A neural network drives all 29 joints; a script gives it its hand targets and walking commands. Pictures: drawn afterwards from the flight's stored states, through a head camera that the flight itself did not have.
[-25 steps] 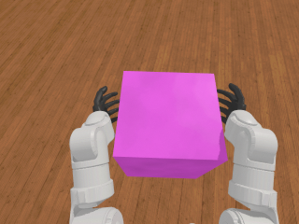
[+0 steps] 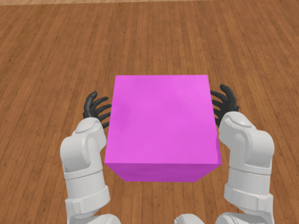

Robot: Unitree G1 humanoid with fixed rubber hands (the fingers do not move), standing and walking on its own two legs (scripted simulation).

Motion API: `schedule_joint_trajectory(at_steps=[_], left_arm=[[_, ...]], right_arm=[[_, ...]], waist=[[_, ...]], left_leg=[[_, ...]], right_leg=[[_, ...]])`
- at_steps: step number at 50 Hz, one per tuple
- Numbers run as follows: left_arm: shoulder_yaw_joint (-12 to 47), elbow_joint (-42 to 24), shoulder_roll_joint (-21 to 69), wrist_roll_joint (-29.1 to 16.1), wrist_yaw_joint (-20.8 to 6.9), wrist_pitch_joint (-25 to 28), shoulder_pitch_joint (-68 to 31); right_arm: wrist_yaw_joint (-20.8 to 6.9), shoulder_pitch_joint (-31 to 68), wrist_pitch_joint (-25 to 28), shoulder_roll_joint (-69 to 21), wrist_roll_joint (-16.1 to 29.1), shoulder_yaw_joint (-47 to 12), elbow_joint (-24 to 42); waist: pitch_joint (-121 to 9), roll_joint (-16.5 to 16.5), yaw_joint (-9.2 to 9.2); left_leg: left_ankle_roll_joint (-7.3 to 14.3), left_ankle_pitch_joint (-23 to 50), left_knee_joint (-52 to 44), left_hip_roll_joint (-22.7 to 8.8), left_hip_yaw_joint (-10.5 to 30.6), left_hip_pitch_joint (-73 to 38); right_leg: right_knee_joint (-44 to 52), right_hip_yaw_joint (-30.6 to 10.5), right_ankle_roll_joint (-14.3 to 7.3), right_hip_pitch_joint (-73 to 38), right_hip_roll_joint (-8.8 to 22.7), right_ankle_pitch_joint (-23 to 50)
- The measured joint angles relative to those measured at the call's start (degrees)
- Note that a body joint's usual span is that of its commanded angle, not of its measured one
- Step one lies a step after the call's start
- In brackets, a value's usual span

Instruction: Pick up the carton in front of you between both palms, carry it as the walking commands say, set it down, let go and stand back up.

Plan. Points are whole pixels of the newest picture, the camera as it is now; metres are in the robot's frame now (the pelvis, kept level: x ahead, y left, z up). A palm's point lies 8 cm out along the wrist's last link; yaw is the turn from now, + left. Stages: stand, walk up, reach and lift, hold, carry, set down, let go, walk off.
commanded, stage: carry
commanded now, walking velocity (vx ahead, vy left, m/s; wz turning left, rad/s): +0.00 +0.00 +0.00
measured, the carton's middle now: (160, 135) +0.35 -0.03 +0.05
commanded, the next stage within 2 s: none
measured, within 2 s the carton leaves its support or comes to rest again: neither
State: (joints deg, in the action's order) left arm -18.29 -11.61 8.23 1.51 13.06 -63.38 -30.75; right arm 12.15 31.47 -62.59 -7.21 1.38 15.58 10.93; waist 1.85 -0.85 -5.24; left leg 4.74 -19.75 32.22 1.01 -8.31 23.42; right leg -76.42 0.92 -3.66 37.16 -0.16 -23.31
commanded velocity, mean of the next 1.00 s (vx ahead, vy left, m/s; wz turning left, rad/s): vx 0.00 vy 0.00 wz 0.00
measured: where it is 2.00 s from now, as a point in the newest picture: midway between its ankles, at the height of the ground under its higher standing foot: (148, 192)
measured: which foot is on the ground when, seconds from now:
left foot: down 0.00-0.22, up 0.24-0.40, down 0.42-1.00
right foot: up 0.00-0.18, down 0.20-1.00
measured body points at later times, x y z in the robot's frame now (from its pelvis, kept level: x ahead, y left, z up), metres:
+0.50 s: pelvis +0.21 +0.01 +0.02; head +0.25 +0.02 +0.47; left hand +0.56 +0.18 +0.14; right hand +0.58 -0.13 +0.15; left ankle +0.18 +0.09 -0.71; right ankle +0.25 -0.11 -0.70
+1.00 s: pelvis +0.26 +0.02 +0.02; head +0.26 +0.02 +0.47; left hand +0.60 +0.18 +0.13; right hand +0.62 -0.13 +0.13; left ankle +0.18 +0.09 -0.71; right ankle +0.25 -0.11 -0.70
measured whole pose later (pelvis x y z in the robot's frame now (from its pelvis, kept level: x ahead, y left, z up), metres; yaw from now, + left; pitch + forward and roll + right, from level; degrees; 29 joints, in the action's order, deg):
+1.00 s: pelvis +0.26 +0.02 +0.02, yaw +2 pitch +3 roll -2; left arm -16.0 0.6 9.1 4.5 11.5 -58.5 -28.0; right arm 9.9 28.2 -56.5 -7.4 -4.7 18.3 -0.9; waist -4.6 -1.3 0.7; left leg 1.9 -28.2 28.4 0.7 -2.4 9.7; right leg -34.5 6.7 0.3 18.5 2.4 -25.2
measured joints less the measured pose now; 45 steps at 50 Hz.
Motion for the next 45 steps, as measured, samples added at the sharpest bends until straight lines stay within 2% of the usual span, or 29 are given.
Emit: schedule_joint_trajectory(at_steps=[4,8,9,10,12,14,16,19,21,24,28,34,41,45], left_arm=[[-0.36,-0.96,0.37,0.65,0.17,0.33,-0.99],[0.55,0.22,-1.09,0.96,0.42,-0.05,-2.41],[0.84,1.11,-1.50,0.98,0.37,-0.24,-2.70],[1.05,2.03,-1.65,0.95,0.21,-0.41,-2.85],[1.19,4.00,-1.29,0.72,-0.16,-0.24,-3.50],[1.40,5.39,-0.74,0.17,-0.36,-0.58,-4.09],[1.62,5.06,0.16,-0.82,-0.88,-1.04,-3.40],[1.67,2.78,1.01,-0.67,-0.79,-0.46,-1.95],[1.88,0.83,1.06,-0.55,-0.87,0.00,-1.29],[2.15,0.18,0.21,0.27,-0.69,0.58,-0.08],[2.18,1.74,-0.21,-0.06,-0.78,-0.04,-0.09],[2.14,7.20,-0.47,1.12,-0.57,-0.03,-0.99],[1.21,11.58,1.24,2.70,-1.48,2.15,1.53],[1.32,11.98,1.60,2.99,-1.86,3.73,2.82]], right_arm=[[0.07,1.04,0.58,0.05,0.69,0.57,0.32],[-0.25,2.12,0.77,0.04,-0.05,0.93,-0.58],[-0.40,2.12,0.55,0.17,-0.59,0.80,-0.99],[-0.54,1.96,0.13,0.31,-1.09,0.77,-1.21],[-0.73,2.32,-0.59,1.02,-1.46,1.37,-1.95],[-0.67,2.78,-0.72,1.77,-2.25,2.27,-3.29],[-0.83,2.66,-0.65,1.60,-2.80,3.63,-3.63],[-1.32,2.58,0.10,0.34,-2.58,4.91,-2.67],[-1.55,2.51,0.82,0.14,-2.41,4.41,-1.65],[-1.58,0.51,1.73,-0.49,-1.97,2.59,-0.81],[-1.50,-0.48,0.96,-0.96,-3.23,2.41,-0.86],[-1.13,-0.61,0.79,0.04,-4.55,2.30,-5.24],[-2.15,-2.60,2.82,-0.90,-5.89,3.85,-10.01],[-2.56,-3.42,4.58,-0.92,-5.90,3.65,-11.18]], waist=[[-0.13,0.46,-0.20],[-1.86,0.14,2.04],[-2.40,0.15,2.78],[-3.05,0.05,3.52],[-3.46,-1.15,5.43],[-2.55,-1.14,6.65],[-1.94,-0.94,7.34],[-1.29,-0.61,7.20],[-1.11,-1.26,6.48],[-1.77,0.26,5.83],[-4.01,0.34,5.78],[-6.51,-0.35,5.83],[-6.40,-1.09,6.37],[-6.43,-0.78,6.22]], left_leg=[[-0.78,-1.26,-5.02,-0.50,0.92,-6.45],[-2.14,-5.40,-4.95,-1.43,1.46,-10.72],[-2.44,-6.96,-3.45,-1.61,1.56,-11.35],[-2.76,-8.59,-0.84,-1.82,1.77,-11.45],[-3.79,-10.24,9.14,-2.67,3.17,-8.02],[-4.10,-13.23,19.51,-1.42,5.69,-3.52],[-3.83,-14.12,22.39,-0.99,6.70,-0.38],[-3.65,-11.89,11.52,-1.49,6.88,0.23],[-3.39,-3.65,0.54,-2.33,7.05,-2.22],[-3.41,-3.92,-0.15,-1.24,6.44,-4.17],[-3.08,-6.07,-0.96,-0.71,6.21,-6.47],[-2.87,-8.17,-0.61,-0.46,6.22,-8.82],[-3.23,-7.42,0.07,-0.60,6.05,-11.33],[-3.40,-6.84,-1.80,-0.42,5.92,-12.96]], right_leg=[[15.43,1.88,0.49,4.74,1.47,3.05],[32.61,4.74,1.01,1.94,0.90,11.78],[36.74,5.76,0.90,-0.12,0.47,14.97],[40.07,6.46,0.15,-2.86,0.15,15.08],[40.50,7.00,-0.37,-4.82,-0.64,9.19],[40.19,7.05,-0.25,-5.87,-0.27,7.33],[41.77,7.06,0.21,-7.31,0.13,7.43],[44.02,6.88,0.74,-8.90,0.62,7.45],[43.17,7.09,1.54,-9.48,0.62,6.20],[42.46,6.31,2.66,-11.03,1.75,4.97],[42.18,5.93,3.48,-12.81,2.20,2.36],[41.53,5.87,4.24,-15.10,2.47,-0.53],[42.39,5.84,3.89,-18.41,2.33,-0.60],[41.96,5.73,3.77,-18.86,2.51,-0.19]])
